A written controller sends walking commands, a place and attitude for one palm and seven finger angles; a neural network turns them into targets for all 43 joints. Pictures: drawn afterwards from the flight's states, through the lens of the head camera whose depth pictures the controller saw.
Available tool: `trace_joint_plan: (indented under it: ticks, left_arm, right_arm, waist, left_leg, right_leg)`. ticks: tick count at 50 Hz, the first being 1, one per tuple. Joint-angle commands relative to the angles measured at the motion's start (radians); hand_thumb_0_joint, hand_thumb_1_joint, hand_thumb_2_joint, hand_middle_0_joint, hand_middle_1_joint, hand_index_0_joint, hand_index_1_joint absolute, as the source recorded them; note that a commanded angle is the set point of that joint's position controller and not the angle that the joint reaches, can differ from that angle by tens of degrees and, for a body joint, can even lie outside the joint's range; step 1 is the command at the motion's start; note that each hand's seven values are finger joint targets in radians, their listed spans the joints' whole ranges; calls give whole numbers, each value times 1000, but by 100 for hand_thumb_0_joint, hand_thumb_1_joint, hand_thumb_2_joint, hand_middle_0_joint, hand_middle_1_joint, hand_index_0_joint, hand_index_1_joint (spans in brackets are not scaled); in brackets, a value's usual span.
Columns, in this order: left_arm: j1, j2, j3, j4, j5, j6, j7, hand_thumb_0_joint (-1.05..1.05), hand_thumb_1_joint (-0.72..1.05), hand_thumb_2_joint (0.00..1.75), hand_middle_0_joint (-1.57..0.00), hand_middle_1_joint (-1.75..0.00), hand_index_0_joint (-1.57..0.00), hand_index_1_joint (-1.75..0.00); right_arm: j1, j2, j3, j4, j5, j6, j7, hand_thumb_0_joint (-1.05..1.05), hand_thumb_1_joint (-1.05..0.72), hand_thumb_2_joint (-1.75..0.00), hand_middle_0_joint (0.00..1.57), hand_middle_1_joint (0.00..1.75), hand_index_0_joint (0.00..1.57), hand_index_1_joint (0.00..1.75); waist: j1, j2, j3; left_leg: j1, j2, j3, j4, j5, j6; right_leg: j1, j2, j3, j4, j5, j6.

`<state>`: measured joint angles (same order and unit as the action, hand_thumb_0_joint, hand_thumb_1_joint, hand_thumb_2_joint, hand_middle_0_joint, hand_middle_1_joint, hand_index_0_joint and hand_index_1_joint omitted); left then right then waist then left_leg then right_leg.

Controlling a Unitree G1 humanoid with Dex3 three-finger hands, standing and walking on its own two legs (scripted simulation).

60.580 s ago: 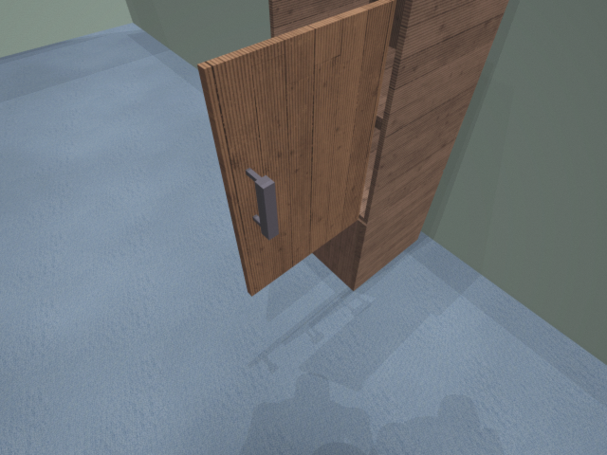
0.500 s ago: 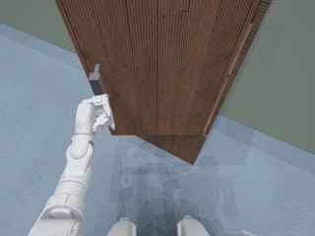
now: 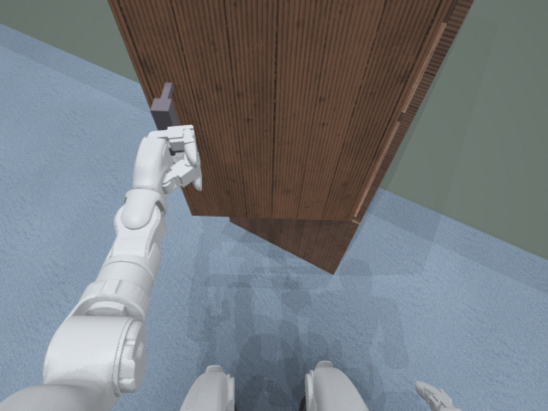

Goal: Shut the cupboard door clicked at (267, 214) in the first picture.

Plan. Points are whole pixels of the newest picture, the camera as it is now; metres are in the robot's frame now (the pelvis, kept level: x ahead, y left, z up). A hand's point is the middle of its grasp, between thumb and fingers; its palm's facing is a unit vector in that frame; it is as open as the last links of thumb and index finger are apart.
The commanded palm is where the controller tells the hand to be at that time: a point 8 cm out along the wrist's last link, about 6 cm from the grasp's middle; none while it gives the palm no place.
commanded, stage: push the door shut along its arc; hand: left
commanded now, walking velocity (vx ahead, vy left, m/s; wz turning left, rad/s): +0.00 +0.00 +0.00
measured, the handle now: (175, 129) +0.53 +0.14 +0.07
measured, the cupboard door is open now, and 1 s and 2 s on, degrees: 27 14 5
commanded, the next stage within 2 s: pull the fist back off the door in 1.32 s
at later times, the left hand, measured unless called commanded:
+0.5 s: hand (202, 140) +0.51 +0.10 +0.07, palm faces -0.24 -0.97 -0.05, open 3.1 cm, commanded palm +0.51 +0.13 +0.07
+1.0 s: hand (237, 109) +0.57 +0.04 +0.07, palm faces -0.36 -0.93 -0.03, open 3.1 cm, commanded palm +0.57 +0.09 +0.07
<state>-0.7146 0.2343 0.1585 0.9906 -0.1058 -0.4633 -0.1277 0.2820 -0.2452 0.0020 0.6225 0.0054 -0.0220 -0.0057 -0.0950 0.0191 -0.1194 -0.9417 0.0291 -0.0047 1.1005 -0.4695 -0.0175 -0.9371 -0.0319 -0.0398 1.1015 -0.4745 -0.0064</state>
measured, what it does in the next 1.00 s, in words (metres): stands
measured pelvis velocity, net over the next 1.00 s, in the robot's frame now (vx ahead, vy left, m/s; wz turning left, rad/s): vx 0.00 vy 0.01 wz -0.05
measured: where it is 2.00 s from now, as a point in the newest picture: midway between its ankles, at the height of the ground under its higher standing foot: outside the picture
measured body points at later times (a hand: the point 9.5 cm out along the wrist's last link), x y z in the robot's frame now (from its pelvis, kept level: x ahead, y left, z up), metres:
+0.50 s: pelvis -0.01 +0.01 -0.02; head +0.12 +0.02 +0.41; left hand +0.51 +0.15 +0.07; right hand +0.00 -0.26 -0.13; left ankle +0.03 +0.13 -0.65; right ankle +0.03 -0.12 -0.65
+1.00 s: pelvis +0.00 +0.01 -0.03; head +0.16 +0.01 +0.38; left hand +0.58 +0.10 +0.08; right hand -0.04 -0.24 -0.14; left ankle +0.03 +0.13 -0.65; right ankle +0.03 -0.12 -0.65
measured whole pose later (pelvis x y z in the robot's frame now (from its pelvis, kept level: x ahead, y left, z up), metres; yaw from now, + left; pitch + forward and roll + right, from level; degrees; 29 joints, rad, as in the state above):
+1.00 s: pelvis +0.00 +0.01 -0.03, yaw -3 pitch +27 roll -2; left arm -1.24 0.48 0.27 1.30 -0.01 -0.31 -0.30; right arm 0.40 -0.26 0.03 0.63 -0.03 -0.03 0.02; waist -0.28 0.06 -0.11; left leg -1.22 0.06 -0.01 1.26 -0.52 0.00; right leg -1.21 0.00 -0.03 1.21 -0.48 0.01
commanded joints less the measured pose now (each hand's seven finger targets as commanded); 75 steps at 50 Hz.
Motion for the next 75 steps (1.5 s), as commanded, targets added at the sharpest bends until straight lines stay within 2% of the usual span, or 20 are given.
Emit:
trace_joint_plan:
  ticks: [1, 5, 9, 15, 21, 27, 31, 34, 40, 43, 46, 51, 54, 57, 60, 65, 67, 71, 72, 75]
  left_arm:
    - [-514, 136, 27, -169, -18, -49, -33, 0, 90, 90, -130, -150, -130, -150]
    - [-596, 151, 19, -108, -11, -31, -55, 0, 90, 90, -130, -150, -130, -150]
    - [-634, 179, 33, -90, -12, -22, -80, 0, 90, 90, -130, -150, -130, -150]
    - [-737, 193, 14, -26, -3, 1, -114, 0, 90, 90, -130, -150, -130, -150]
    - [-829, 177, -11, -23, 1, 6, -131, 0, 90, 90, -130, -150, -130, -150]
    - [-952, 231, 6, -5, 25, 25, -125, 0, 90, 90, -130, -150, -130, -150]
    - [-986, 259, 22, -10, 28, 33, -135, 0, 90, 90, -130, -150, -130, -150]
    - [-992, 242, 9, 12, 28, 49, -150, 0, 90, 90, -130, -150, -130, -150]
    - [-1027, 342, 88, 71, 43, 82, -141, 0, 90, 90, -130, -150, -130, -150]
    - [-1015, 408, 135, 85, 57, 83, -145, 0, 90, 90, -130, -150, -130, -150]
    - [-1007, 424, 142, 95, 73, 95, -157, 0, 90, 90, -130, -150, -130, -150]
    - [-1065, 474, 159, 111, 86, 132, -184, 0, 90, 90, -130, -150, -130, -150]
    - [-1132, 461, 133, 115, 90, 153, -201, 0, 90, 90, -130, -150, -130, -150]
    - [-1194, 432, 107, 92, 85, 164, -213, 0, 90, 90, -130, -150, -130, -150]
    - [-1228, 398, 78, 137, 91, 187, -219, 0, 90, 90, -130, -150, -130, -150]
    - [-1302, 376, 53, 154, 97, 204, -222, 0, 90, 90, -130, -150, -130, -150]
    - [-1332, 381, 52, 133, 98, 201, -227, 0, 90, 90, -130, -150, -130, -150]
    - [-1366, 351, 29, 154, 108, 213, -227, 0, 90, 90, -130, -150, -130, -150]
    - [-1338, 407, 241, 136, 36, 221, -34, 0, 90, 90, -130, -150, -130, -150]
    - [-1272, 274, 209, 138, 98, 210, 226, 0, 90, 90, -130, -150, -130, -150]
  right_arm:
    - [125, -151, -57, -72, -3, -23, -8, 0, -90, -90, 20, 30, 20, 30]
    - [147, -159, -58, -52, -2, -16, -7, 0, -90, -90, 20, 30, 20, 30]
    - [170, -167, -60, -44, -4, -16, -5, 0, -90, -90, 20, 30, 20, 30]
    - [199, -179, -55, -31, -6, -18, -1, 0, -90, -90, 20, 30, 20, 30]
    - [236, -189, -58, -20, -15, -28, 5, 0, -90, -90, 20, 30, 20, 30]
    - [258, -198, -54, -2, -21, -30, 6, 0, -90, -90, 20, 30, 20, 30]
    - [279, -200, -51, -4, -27, -34, 9, 0, -90, -90, 20, 30, 20, 30]
    - [281, -199, -52, 1, -27, -31, 13, 0, -90, -90, 20, 30, 20, 30]
    - [297, -201, -41, -6, -32, -29, 15, 0, -90, -90, 20, 30, 20, 30]
    - [307, -202, -37, -16, -36, -27, 17, 0, -90, -90, 20, 30, 20, 30]
    - [321, -199, -35, -28, -38, -22, 23, 0, -90, -90, 20, 30, 20, 30]
    - [342, -200, -34, -27, -36, -14, 17, 0, -90, -90, 20, 30, 20, 30]
    - [355, -201, -35, -11, -36, -15, 10, 0, -90, -90, 20, 30, 20, 30]
    - [363, -201, -38, 6, -41, -27, 6, 0, -90, -90, 20, 30, 20, 30]
    - [369, -201, -36, 28, -44, -34, 3, 0, -90, -90, 20, 30, 20, 30]
    - [378, -206, -34, 50, -52, -50, -1, 0, -90, -90, 20, 30, 20, 30]
    - [377, -208, -34, 51, -55, -59, -3, 0, -90, -90, 20, 30, 20, 30]
    - [382, -208, -32, 65, -61, -69, -2, 0, -90, -90, 20, 30, 20, 30]
    - [418, -195, -14, 24, -81, -76, 8, 0, -90, -90, 20, 30, 20, 30]
    - [420, -179, -27, 14, -113, -68, 60, 0, -90, -90, 20, 30, 20, 30]
  waist:
    - [-61, -6, -430]
    - [-90, -13, -409]
    - [-97, 20, -452]
    - [-136, 41, -422]
    - [-161, 117, -467]
    - [-191, 126, -492]
    - [-191, 156, -538]
    - [-201, 151, -535]
    - [-207, 118, -511]
    - [-202, 114, -542]
    - [-197, 128, -562]
    - [-223, 106, -559]
    - [-249, 111, -559]
    - [-261, 177, -606]
    - [-279, 190, -566]
    - [-311, 209, -557]
    - [-309, 244, -602]
    - [-335, 272, -575]
    - [-262, 292, -607]
    - [-270, 229, -617]
  left_leg:
    - [217, -38, -14, -107, 198, 43]
    - [190, -33, -21, -94, 167, 45]
    - [212, -30, -29, -84, 185, 45]
    - [188, -26, -46, -71, 138, 48]
    - [269, -18, -74, -56, 186, 45]
    - [256, -13, -84, -31, 189, 46]
    - [273, -13, -88, -17, 229, 47]
    - [286, -8, -92, -11, 254, 44]
    - [188, -9, -79, 10, 230, 52]
    - [159, -9, -68, 29, 269, 56]
    - [136, -12, -59, 43, 297, 59]
    - [69, -12, -45, 73, 291, 69]
    - [67, -6, -48, 83, 275, 70]
    - [127, -6, -55, 99, 312, 68]
    - [128, -4, -62, 106, 292, 66]
    - [141, -2, -74, 119, 281, 69]
    - [167, -5, -74, 130, 303, 68]
    - [184, -1, -85, 134, 303, 70]
    - [121, 12, -98, 112, 266, 52]
    - [116, 12, -101, 96, 265, 41]
  right_leg:
    - [179, 43, 31, -146, 275, -9]
    - [137, 44, 31, -149, 236, -6]
    - [113, 45, 27, -139, 232, -10]
    - [34, 51, 20, -134, 164, -13]
    - [-61, 55, 0, -108, 166, -25]
    - [-95, 56, -1, -93, 162, -22]
    - [-91, 61, -5, -79, 181, -27]
    - [-106, 63, -9, -80, 195, -26]
    - [-82, 69, -3, -72, 187, -23]
    - [-51, 71, 1, -57, 224, -21]
    - [-25, 75, 6, -43, 263, -22]
    - [-10, 80, 14, -36, 296, -17]
    - [-39, 80, 12, -40, 278, -12]
    - [-83, 81, 8, -33, 289, -17]
    - [-141, 86, -4, -35, 250, -21]
    - [-204, 89, -17, -30, 220, -25]
    - [-216, 90, -17, -18, 229, -28]
    - [-275, 94, -32, -10, 214, -33]
    - [-224, 78, -20, -14, 202, -24]
    - [-212, 75, -31, -9, 197, -3]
